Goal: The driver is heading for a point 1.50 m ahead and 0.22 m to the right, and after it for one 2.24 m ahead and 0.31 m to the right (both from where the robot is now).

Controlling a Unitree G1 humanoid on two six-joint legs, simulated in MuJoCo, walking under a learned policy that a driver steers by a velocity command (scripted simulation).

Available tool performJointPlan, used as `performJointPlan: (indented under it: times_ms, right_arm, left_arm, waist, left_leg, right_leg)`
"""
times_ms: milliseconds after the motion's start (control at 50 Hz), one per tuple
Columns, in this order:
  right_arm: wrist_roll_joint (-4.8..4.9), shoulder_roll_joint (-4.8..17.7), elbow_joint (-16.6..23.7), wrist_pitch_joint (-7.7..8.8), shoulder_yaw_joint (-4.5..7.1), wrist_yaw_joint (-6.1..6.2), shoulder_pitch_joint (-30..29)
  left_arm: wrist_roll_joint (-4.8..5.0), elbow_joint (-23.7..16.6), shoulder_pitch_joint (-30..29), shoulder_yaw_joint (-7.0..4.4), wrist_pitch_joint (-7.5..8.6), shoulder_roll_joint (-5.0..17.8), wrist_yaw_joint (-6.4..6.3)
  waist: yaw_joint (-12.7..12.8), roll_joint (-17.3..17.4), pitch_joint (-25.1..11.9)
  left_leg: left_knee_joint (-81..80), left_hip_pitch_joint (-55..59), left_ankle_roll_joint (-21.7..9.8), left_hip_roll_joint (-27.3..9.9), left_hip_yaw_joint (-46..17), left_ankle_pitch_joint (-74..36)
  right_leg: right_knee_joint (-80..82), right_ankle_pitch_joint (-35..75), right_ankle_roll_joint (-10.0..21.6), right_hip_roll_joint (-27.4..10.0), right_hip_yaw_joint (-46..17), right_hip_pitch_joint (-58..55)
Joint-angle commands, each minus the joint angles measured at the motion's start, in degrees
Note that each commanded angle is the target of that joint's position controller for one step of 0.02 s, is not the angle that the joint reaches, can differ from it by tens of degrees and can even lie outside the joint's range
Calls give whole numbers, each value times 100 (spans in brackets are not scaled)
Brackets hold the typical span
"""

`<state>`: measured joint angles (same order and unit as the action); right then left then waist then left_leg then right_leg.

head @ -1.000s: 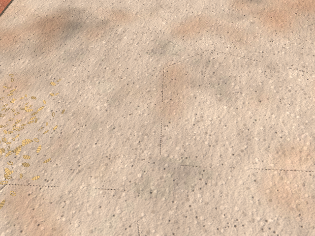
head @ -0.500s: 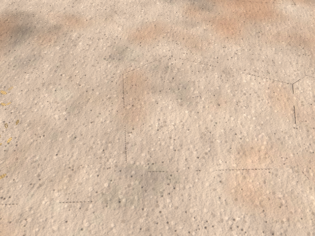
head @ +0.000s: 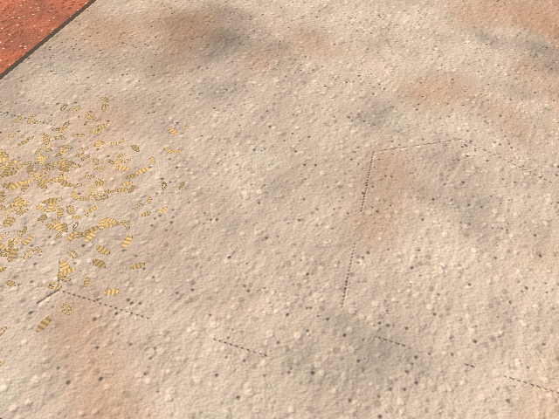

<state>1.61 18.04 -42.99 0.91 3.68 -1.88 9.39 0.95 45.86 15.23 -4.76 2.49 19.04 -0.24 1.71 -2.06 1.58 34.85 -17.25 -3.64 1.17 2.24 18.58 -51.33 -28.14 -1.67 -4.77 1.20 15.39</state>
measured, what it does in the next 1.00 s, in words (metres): walks ahead, turning right: right foot, then left foot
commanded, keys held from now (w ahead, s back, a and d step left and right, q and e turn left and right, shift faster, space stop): w+q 0.12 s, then w+e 0.88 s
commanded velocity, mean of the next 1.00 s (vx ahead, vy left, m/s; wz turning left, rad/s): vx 0.47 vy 0.00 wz -0.19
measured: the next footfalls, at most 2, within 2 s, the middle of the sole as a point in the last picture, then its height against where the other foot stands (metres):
right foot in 0.42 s outside the picture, level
left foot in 0.88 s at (233, 335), level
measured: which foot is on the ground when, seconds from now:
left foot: down 0.00-0.44, up 0.46-0.86, down 0.88-1.00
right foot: up 0.00-0.40, down 0.42-0.88, up 0.90-1.00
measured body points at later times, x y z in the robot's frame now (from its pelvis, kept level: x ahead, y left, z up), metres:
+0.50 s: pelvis +0.27 +0.00 -0.01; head +0.31 +0.00 +0.44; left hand +0.45 +0.26 -0.10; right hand +0.31 -0.29 -0.13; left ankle +0.06 +0.10 -0.64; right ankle +0.37 -0.08 -0.73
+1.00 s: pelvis +0.56 +0.05 +0.00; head +0.58 +0.05 +0.45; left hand +0.70 +0.31 -0.11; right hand +0.66 -0.25 -0.07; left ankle +0.64 +0.15 -0.73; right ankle +0.42 -0.06 -0.64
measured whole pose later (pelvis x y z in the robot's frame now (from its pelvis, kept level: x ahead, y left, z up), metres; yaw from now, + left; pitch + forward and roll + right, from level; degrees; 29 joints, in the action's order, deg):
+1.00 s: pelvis +0.56 +0.05 +0.00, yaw -16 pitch +1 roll +0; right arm -0.6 15.9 -37.7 5.8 2.2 -0.7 10.2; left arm 1.7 41.4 19.8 -3.4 1.5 18.1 -0.4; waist 1.5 -1.9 0.8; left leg 30.4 -20.6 -0.6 0.9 0.0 10.9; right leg -67.2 -23.7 0.5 2.1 -6.4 22.1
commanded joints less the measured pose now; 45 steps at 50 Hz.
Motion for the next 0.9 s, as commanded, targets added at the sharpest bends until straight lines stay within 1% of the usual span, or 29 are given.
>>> performJointPlan:
  times_ms: [20,40,60,100,120,160,220,260,320,340,380,400,420,440,460,480,500,520,540,560,600,660,700,760,820,840,860,880,900]
  right_arm:
    - [-67,911,118,295,209,18,1035]
    - [-65,796,192,304,164,45,779]
    - [-91,737,257,297,130,80,622]
    - [-129,794,336,289,135,160,622]
    - [-113,844,338,287,153,203,686]
    - [-105,795,294,289,137,271,736]
    - [-103,803,143,318,126,302,1102]
    - [-94,817,21,338,123,286,1312]
    - [-98,841,-111,314,140,268,1428]
    - [-101,865,-130,295,152,276,1414]
    - [-153,987,-110,239,186,311,1355]
    - [-190,1019,-77,176,186,332,1306]
    - [-210,988,-12,132,148,365,1231]
    - [-311,622,214,194,23,352,1678]
    - [-277,257,128,324,-123,278,1920]
    - [-77,768,322,493,-20,180,1315]
    - [80,819,536,608,-29,124,722]
    - [10,743,628,684,-55,117,414]
    - [-124,753,616,682,-15,146,381]
    - [-183,710,610,649,-14,148,492]
    - [-250,587,593,555,-38,164,706]
    - [-300,357,781,494,-140,206,224]
    - [-285,242,895,526,-187,190,-290]
    - [-161,328,1006,578,-150,146,-712]
    - [-98,573,1035,621,-22,120,-662]
    - [-83,630,1004,640,26,120,-488]
    - [-87,701,911,656,94,138,-104]
    - [-159,899,862,682,182,177,483]
    - [-209,1243,832,642,261,211,1175]
  left_arm:
    - [138,-975,-1014,-75,439,703,81]
    - [1,-860,-901,-96,474,706,67]
    - [-114,-825,-847,-123,482,726,69]
    - [-167,-808,-836,-111,455,593,113]
    - [-169,-841,-921,-88,434,506,117]
    - [-138,-850,-1059,6,400,280,153]
    - [-36,-998,-1643,137,400,46,246]
    - [25,-1090,-1899,159,408,76,302]
    - [48,-1180,-2018,162,428,174,400]
    - [45,-1178,-1946,155,430,212,430]
    - [29,-1080,-1461,67,392,409,422]
    - [23,-929,-842,-39,360,592,386]
    - [20,-772,-75,-135,320,777,330]
    - [-57,-736,684,-270,284,1308,274]
    - [57,-634,913,-233,288,1107,303]
    - [83,-632,731,-123,268,755,276]
    - [25,-715,432,-100,242,694,239]
    - [-35,-754,141,-73,237,632,224]
    - [-89,-816,-65,-30,258,511,203]
    - [-133,-893,-202,-16,249,508,180]
    - [-63,-922,-284,-29,237,521,132]
    - [-18,-872,-178,-94,230,719,43]
    - [22,-812,-11,-120,183,779,-4]
    - [79,-685,386,-145,97,822,-40]
    - [82,-668,462,-139,31,747,-57]
    - [62,-686,417,-141,7,728,-53]
    - [43,-704,395,-103,-9,597,-44]
    - [2,-751,434,6,7,291,-14]
    - [-127,-807,885,153,42,-195,10]
  waist:
    - [-642,993,121]
    - [-487,706,251]
    - [-366,728,290]
    - [-287,765,182]
    - [-290,679,168]
    - [-331,669,166]
    - [-646,756,308]
    - [-735,703,475]
    - [-685,653,557]
    - [-613,649,483]
    - [-333,792,-29]
    - [-4,823,-500]
    - [421,708,-984]
    - [377,-257,-1872]
    - [298,-1286,-2528]
    - [473,-690,-1955]
    - [438,-303,-1196]
    - [229,240,-547]
    - [24,360,-337]
    - [-146,196,-247]
    - [-315,1,-189]
    - [-195,-46,20]
    - [23,-78,51]
    - [218,-166,-83]
    - [85,-340,-177]
    - [-41,-421,-209]
    - [-260,-437,-331]
    - [-558,-222,-801]
    - [-581,941,-1649]
  left_leg:
    - [-2475,2412,-1491,-1981,-3768,1453]
    - [-2432,2100,-1293,-1722,-3241,830]
    - [-2454,1827,-1163,-1504,-2797,150]
    - [-2531,1599,-1097,-1255,-2308,-835]
    - [-2535,1523,-1086,-1177,-2106,-1234]
    - [-2546,1334,-933,-973,-1514,-1765]
    - [-2705,998,-779,-923,-1123,-1686]
    - [-2794,1168,-781,-1085,-1090,-1578]
    - [-2596,1867,-713,-1379,-952,-2131]
    - [-2414,2101,-662,-1434,-864,-2667]
    - [-1624,2482,-536,-1404,-646,-4943]
    - [-731,2533,-449,-1283,-470,-6079]
    - [478,1942,-253,-1107,-247,-6158]
    - [2619,-132,107,-646,-112,-4187]
    - [4340,-1612,429,462,-527,941]
    - [4725,-2331,322,134,-1136,955]
    - [4503,-2506,223,-159,-1079,600]
    - [3933,-2460,182,-354,-963,330]
    - [3418,-2154,198,-544,-945,114]
    - [3223,-1874,259,-591,-917,33]
    - [2718,-1673,460,-663,-790,7]
    - [1523,-1467,733,-605,-577,-819]
    - [541,-1061,807,-408,-515,-1811]
    - [-164,-685,852,-175,-603,-2379]
    - [-540,-507,682,-189,-805,-1863]
    - [-628,-272,571,-183,-762,-1593]
    - [-810,263,417,-203,-685,-1441]
    - [-863,1254,136,-664,-1026,-1171]
    - [-773,2812,-310,-1851,-2318,-848]
  right_leg:
    - [-1650,263,250,18,-535,3626]
    - [-1311,704,251,-111,-532,3376]
    - [-908,1053,210,-170,-535,3054]
    - [-445,1656,54,-32,-396,2676]
    - [-130,1929,-40,37,-347,2620]
    - [754,2632,-155,111,-213,2332]
    - [1657,3549,-130,224,-2,1800]
    - [1982,3721,20,228,-17,1819]
    - [2267,3370,345,251,-43,2070]
    - [2300,3164,455,301,-21,2023]
    - [2169,2604,685,651,192,1358]
    - [2139,2426,848,900,364,599]
    - [2192,2632,1038,842,228,-660]
    - [1970,2402,1819,-497,-1931,-3016]
    - [2987,1336,2613,-1480,-4636,-4097]
    - [3383,470,2303,-1349,-4558,-3781]
    - [3518,478,2058,-1170,-3804,-2987]
    - [3685,1045,1951,-944,-3277,-2017]
    - [3791,1636,1865,-725,-2864,-1419]
    - [3915,2001,1889,-577,-2700,-984]
    - [4070,2434,1974,-463,-2377,-462]
    - [4141,2623,1842,-175,-1779,252]
    - [4024,2404,1587,76,-1526,525]
    - [3746,1998,1403,-1,-1795,298]
    - [3174,1664,1203,-216,-2340,-280]
    - [2942,1684,1130,-236,-2458,-345]
    - [2584,1719,997,-105,-2426,-281]
    - [1571,1595,797,199,-2141,-10]
    - [-225,-185,502,778,-1453,965]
